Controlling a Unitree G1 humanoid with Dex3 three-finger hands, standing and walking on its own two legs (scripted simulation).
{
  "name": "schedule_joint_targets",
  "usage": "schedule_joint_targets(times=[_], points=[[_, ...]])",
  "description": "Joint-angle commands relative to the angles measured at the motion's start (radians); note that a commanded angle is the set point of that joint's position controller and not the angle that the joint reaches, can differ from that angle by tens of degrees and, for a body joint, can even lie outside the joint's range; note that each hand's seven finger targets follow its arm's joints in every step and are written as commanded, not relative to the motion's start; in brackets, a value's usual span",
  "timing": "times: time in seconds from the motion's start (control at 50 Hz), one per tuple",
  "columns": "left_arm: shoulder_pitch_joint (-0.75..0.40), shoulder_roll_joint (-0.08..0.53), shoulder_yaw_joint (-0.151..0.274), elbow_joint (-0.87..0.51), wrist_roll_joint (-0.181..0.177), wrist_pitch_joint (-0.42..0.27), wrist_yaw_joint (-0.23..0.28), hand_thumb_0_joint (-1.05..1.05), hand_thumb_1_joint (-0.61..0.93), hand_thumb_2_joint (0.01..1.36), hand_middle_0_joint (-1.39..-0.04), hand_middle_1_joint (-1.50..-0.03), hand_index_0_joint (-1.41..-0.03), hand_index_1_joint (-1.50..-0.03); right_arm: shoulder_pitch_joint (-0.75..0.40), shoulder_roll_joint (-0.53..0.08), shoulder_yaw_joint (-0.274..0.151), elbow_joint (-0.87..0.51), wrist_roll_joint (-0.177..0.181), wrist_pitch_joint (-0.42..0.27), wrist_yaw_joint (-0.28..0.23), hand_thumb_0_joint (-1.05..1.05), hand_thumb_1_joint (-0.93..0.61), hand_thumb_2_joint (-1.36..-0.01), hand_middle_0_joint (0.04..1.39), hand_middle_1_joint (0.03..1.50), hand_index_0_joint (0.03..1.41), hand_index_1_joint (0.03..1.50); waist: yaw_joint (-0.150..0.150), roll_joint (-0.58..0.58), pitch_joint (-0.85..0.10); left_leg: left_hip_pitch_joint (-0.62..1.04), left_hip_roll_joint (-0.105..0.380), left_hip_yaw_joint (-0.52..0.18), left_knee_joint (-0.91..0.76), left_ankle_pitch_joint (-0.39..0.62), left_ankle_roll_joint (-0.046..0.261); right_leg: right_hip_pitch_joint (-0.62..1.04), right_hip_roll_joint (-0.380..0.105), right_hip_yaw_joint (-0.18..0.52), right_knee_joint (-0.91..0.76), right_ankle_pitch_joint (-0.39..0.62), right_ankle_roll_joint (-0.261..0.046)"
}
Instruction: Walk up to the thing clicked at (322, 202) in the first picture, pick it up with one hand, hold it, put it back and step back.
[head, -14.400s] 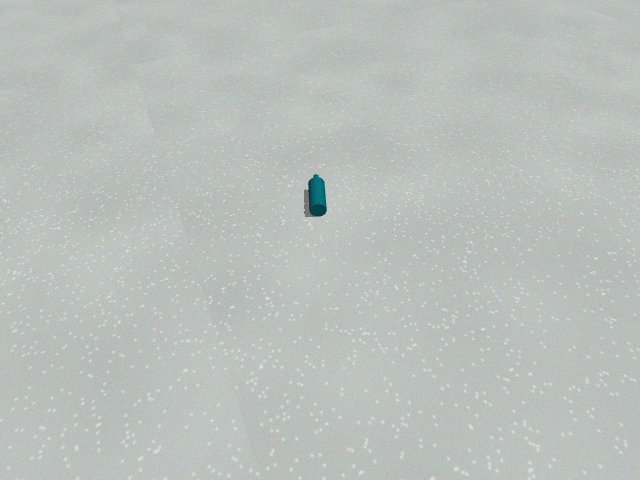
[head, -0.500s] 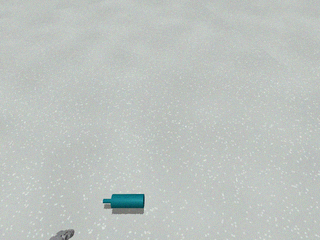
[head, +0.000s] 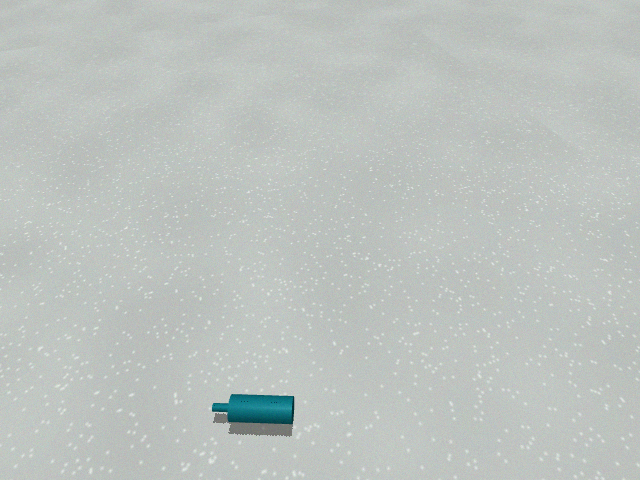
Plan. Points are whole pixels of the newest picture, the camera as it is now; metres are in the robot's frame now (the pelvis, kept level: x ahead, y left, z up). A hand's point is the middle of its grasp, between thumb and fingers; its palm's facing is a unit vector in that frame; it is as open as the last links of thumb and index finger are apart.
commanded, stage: walk up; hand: left
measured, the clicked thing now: (253, 408) +0.44 +0.25 -0.74
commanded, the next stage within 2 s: stand in 0.34 s
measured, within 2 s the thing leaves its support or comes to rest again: neither
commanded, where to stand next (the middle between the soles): +0.04 -0.01 m, yaw -1 degrees
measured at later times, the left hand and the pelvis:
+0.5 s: hand out of the picture +0.08 +0.25 -0.15, palm faces -0.01 -0.94 -0.34, open 7.4 cm; pelvis +0.01 +0.00 +0.00, yaw +1 degrees
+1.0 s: hand out of the picture +0.09 +0.25 -0.15, palm faces -0.01 -0.94 -0.35, open 7.4 cm; pelvis +0.02 -0.01 +0.00, yaw +1 degrees
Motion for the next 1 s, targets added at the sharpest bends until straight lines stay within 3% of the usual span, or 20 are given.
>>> schedule_joint_targets(times=[0.0,0.3,0.34,0.38,0.48,0.58,0.66,0.98], points=[[-0.061,0.214,0.038,-0.065,-0.005,-0.028,0.012,0.000,0.900,0.900,-0.200,-0.300,-0.200,-0.300,-0.040,-0.210,-0.040,-0.061,0.003,-0.018,-0.010,0.000,-0.900,-0.900,0.200,0.300,0.200,0.300,-0.008,0.001,-0.105,-0.027,0.100,-0.067,-0.068,0.058,0.043,0.045,-0.093,0.083,-0.059,0.037,-0.038],[-0.048,0.209,0.042,-0.070,-0.004,-0.024,0.015,0.000,0.900,0.900,-0.200,-0.300,-0.200,-0.300,-0.024,-0.208,-0.041,-0.056,0.005,-0.018,-0.013,0.000,-0.900,-0.900,0.200,0.300,0.200,0.300,-0.007,-0.010,-0.098,-0.042,0.099,-0.073,-0.069,0.092,0.043,0.062,-0.095,0.072,-0.051,0.055,-0.038],[-0.031,0.215,0.035,-0.060,0.002,-0.029,0.017,0.000,0.900,0.900,-0.200,-0.300,-0.200,-0.300,-0.018,-0.213,-0.038,-0.054,-0.010,-0.020,-0.015,0.000,-0.900,-0.900,0.200,0.300,0.200,0.300,-0.007,0.002,-0.081,-0.057,0.101,-0.079,-0.087,0.009,0.041,0.050,-0.095,0.078,-0.060,-0.022,-0.038],[-0.033,0.218,0.034,-0.065,0.002,-0.031,0.016,0.000,0.900,0.900,-0.200,-0.300,-0.200,-0.300,-0.010,-0.215,-0.038,-0.054,-0.009,-0.022,-0.013,0.000,-0.900,-0.900,0.200,0.300,0.200,0.300,-0.007,-0.001,-0.083,-0.066,0.102,-0.082,-0.089,0.026,0.038,0.059,-0.097,0.076,-0.055,-0.019,-0.039],[-0.033,0.223,0.031,-0.074,0.001,-0.037,0.018,0.000,0.900,0.900,-0.200,-0.300,-0.200,-0.300,-0.001,-0.212,-0.036,-0.060,-0.007,-0.026,-0.014,0.000,-0.900,-0.900,0.200,0.300,0.200,0.300,-0.014,-0.010,-0.110,-0.031,0.105,-0.072,-0.062,0.125,0.038,0.072,-0.103,0.072,-0.045,0.091,-0.039],[-0.032,0.226,0.028,-0.077,-0.002,-0.036,0.019,0.000,0.900,0.900,-0.200,-0.300,-0.200,-0.300,0.005,-0.214,-0.035,-0.061,-0.006,-0.024,-0.015,0.000,-0.900,-0.900,0.200,0.300,0.200,0.300,-0.018,-0.008,-0.100,-0.026,0.107,-0.069,-0.063,0.135,0.035,0.072,-0.101,0.069,-0.041,0.086,-0.040],[-0.026,0.224,0.025,-0.078,-0.002,-0.036,0.020,0.000,0.900,0.900,-0.200,-0.300,-0.200,-0.300,0.001,-0.216,-0.033,-0.064,-0.004,-0.023,-0.017,0.000,-0.900,-0.900,0.200,0.300,0.200,0.300,-0.013,-0.004,-0.114,-0.024,0.111,-0.068,-0.054,0.182,0.034,0.096,-0.103,0.065,-0.035,0.146,-0.037],[-0.021,0.221,0.023,-0.082,-0.003,-0.031,0.020,0.000,0.900,0.900,-0.200,-0.300,-0.200,-0.300,0.000,-0.220,-0.031,-0.065,-0.003,-0.020,-0.018,0.000,-0.900,-0.900,0.200,0.300,0.200,0.300,-0.010,0.004,-0.094,-0.018,0.107,-0.063,-0.065,0.147,0.032,0.077,-0.098,0.064,-0.045,0.115,-0.044]])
